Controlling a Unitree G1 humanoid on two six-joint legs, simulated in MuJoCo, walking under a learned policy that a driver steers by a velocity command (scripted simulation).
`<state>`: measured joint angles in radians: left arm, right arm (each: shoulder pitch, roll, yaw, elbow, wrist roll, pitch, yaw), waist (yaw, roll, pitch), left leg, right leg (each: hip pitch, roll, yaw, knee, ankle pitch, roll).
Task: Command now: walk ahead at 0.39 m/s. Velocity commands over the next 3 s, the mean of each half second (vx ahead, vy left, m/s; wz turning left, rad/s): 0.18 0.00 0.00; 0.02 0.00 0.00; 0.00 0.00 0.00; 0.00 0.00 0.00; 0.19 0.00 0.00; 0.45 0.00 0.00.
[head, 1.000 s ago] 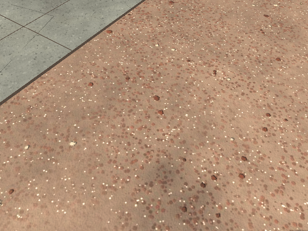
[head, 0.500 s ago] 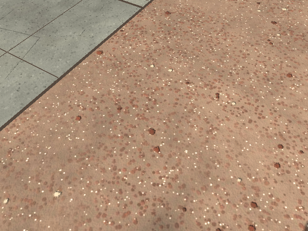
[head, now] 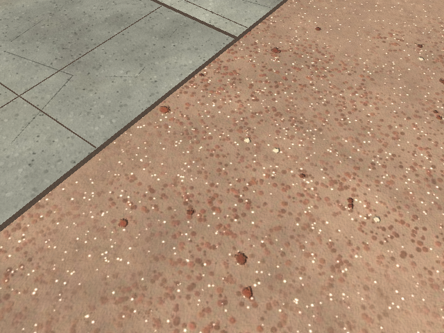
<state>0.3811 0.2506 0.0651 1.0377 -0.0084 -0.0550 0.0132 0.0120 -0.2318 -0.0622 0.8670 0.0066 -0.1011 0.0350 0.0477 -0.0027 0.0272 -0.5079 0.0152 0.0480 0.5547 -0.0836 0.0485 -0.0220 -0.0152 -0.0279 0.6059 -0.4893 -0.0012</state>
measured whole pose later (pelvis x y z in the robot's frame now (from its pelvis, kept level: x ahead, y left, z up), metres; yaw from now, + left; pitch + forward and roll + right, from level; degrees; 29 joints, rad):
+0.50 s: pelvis +0.14 +0.01 +0.02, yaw +0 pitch +1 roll +1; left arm 0.14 0.22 0.06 1.00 0.00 -0.01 0.03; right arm 0.16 -0.22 -0.03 1.01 -0.01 -0.04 -0.02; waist -0.01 0.00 0.00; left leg -0.18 -0.04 0.07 0.45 -0.27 0.04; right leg -0.32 -0.05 0.01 0.50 -0.19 0.03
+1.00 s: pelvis +0.16 -0.01 +0.02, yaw +0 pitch -1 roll +0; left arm 0.11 0.20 0.06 1.09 0.00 0.01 0.03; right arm 0.22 -0.20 -0.03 1.10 -0.01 0.00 -0.04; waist -0.01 0.00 0.04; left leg -0.13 0.01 0.06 0.49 -0.33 0.01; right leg -0.26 -0.01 -0.01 0.50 -0.22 0.00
